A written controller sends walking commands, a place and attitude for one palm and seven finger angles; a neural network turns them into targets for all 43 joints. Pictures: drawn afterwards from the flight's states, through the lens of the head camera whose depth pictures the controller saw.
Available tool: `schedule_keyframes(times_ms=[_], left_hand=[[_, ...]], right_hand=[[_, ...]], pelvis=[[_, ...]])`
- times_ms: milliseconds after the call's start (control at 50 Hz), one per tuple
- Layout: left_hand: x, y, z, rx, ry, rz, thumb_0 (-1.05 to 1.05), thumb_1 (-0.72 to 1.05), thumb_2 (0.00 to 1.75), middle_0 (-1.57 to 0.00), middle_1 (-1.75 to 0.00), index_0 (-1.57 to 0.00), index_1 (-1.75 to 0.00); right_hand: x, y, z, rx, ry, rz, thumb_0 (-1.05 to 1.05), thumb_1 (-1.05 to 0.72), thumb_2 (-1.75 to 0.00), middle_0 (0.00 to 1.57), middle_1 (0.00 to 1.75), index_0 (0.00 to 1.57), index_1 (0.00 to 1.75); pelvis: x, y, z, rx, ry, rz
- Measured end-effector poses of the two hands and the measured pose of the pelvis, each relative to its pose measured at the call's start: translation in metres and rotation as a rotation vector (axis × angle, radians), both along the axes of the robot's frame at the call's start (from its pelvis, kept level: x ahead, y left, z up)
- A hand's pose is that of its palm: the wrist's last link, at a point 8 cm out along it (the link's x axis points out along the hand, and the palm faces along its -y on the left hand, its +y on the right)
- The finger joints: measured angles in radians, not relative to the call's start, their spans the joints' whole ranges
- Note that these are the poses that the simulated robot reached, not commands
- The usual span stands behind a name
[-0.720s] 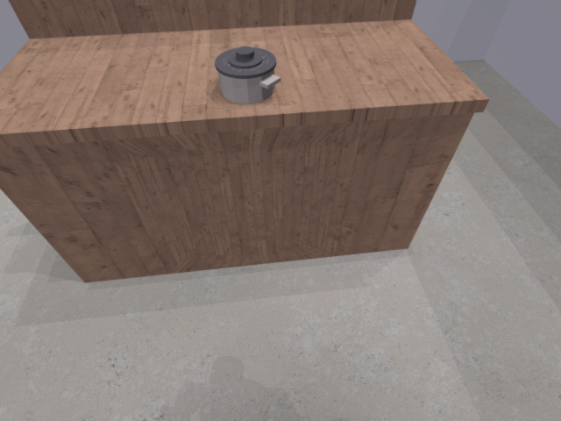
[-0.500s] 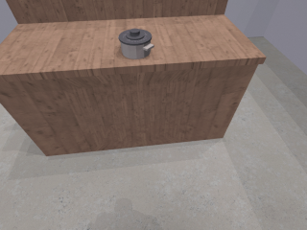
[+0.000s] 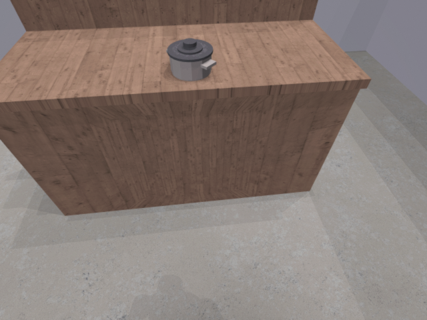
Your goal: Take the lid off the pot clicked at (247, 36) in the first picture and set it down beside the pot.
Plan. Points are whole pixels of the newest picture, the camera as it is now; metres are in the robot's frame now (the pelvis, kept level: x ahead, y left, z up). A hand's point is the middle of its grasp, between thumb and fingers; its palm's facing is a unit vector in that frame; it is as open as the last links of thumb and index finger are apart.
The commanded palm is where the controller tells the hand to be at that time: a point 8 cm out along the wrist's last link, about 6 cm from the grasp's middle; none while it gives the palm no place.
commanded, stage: walk to a spot facing it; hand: left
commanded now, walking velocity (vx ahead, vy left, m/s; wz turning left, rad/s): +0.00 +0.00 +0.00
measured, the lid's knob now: (189, 42) +0.94 +0.14 +0.08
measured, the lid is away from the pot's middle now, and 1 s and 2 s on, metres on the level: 0.00 0.00 0.00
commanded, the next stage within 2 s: turn to face it in 1.14 s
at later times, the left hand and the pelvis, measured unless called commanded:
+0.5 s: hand out of the picture +0.04 +0.16 -0.17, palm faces -0.11 -0.96 -0.27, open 7.3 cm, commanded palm none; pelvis +0.01 -0.03 -0.02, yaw -12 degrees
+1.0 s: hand (149, 283) +0.24 +0.17 -0.19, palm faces -0.38 -0.89 -0.26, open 7.3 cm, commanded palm none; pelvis +0.17 -0.03 -0.02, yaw -32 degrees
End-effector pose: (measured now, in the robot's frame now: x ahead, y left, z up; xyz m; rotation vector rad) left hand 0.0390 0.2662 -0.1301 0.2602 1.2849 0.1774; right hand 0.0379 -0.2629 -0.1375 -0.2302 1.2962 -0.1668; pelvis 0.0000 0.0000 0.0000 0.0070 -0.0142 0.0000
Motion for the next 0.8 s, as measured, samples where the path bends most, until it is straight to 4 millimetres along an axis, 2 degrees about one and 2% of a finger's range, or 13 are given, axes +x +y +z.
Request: schedule_keyframes(times_ms=[160, 280, 400, 460, 560, 640, 720, 800], left_hand=[[-0.006, -0.003, -0.004, -0.006, 0.029, -0.002, 0.0, 0.91, 0.9, -0.2, -0.3, -0.21, -0.3], [-0.005, -0.014, -0.011, -0.016, 0.063, -0.043, 0.0, 0.91, 0.9, -0.2, -0.3, -0.21, -0.3], [0.003, -0.036, -0.015, -0.008, 0.053, -0.091, 0.0, 0.91, 0.9, -0.2, -0.3, -0.2, -0.3], [0.002, -0.049, -0.011, -0.009, 0.031, -0.081, 0.0, 0.91, 0.9, -0.2, -0.3, -0.21, -0.3], [-0.003, -0.067, 0.004, -0.03, 0.094, -0.105, 0.0, 0.91, 0.9, -0.2, -0.3, -0.21, -0.3], [0.006, -0.073, 0.011, -0.038, 0.136, -0.134, 0.0, 0.91, 0.9, -0.2, -0.3, -0.21, -0.3], [0.027, -0.071, 0.013, -0.034, 0.153, -0.159, 0.0, 0.91, 0.9, -0.2, -0.3, -0.21, -0.3], [0.062, -0.065, 0.01, -0.023, 0.155, -0.186, 0.0, 0.91, 0.9, -0.2, -0.3, -0.21, -0.3]], right_hand=[[-0.007, 0.006, -0.004, 0.006, -0.005, -0.033, 0.0, -0.91, -0.9, 0.2, 0.29, 0.2, 0.3], [-0.022, 0.011, -0.014, 0.034, -0.029, -0.113, 0.0, -0.91, -0.9, 0.2, 0.29, 0.2, 0.3], [-0.04, -0.004, -0.037, 0.077, -0.032, -0.19, 0.0, -0.91, -0.9, 0.2, 0.3, 0.2, 0.3], [-0.04, -0.014, -0.036, 0.081, -0.007, -0.197, 0.0, -0.91, -0.9, 0.2, 0.29, 0.2, 0.3], [-0.014, -0.029, -0.015, 0.073, -0.09, -0.232, 0.0, -0.91, -0.9, 0.2, 0.29, 0.2, 0.3], [0.017, -0.037, -0.002, 0.065, -0.169, -0.267, 0.0, -0.91, -0.9, 0.2, 0.29, 0.2, 0.3], [0.053, -0.04, 0.006, 0.06, -0.233, -0.29, 0.0, -0.91, -0.9, 0.2, 0.29, 0.2, 0.3], [0.096, -0.039, 0.012, 0.055, -0.289, -0.301, 0.0, -0.91, -0.9, 0.2, 0.29, 0.2, 0.3]], pelvis=[[-0.003, 0.002, -0.002, 0.003, 0.006, -0.038], [-0.009, -0.002, -0.011, 0.023, 0.013, -0.102], [-0.006, -0.02, -0.025, 0.028, 0.003, -0.181], [0.0, -0.029, -0.022, 0.021, 0.01, -0.194], [0.017, -0.036, -0.006, 0.031, 0.025, -0.25], [0.035, -0.04, 0.001, 0.041, 0.035, -0.303], [0.058, -0.04, 0.003, 0.039, 0.039, -0.349], [0.087, -0.037, 0.001, 0.034, 0.039, -0.393]])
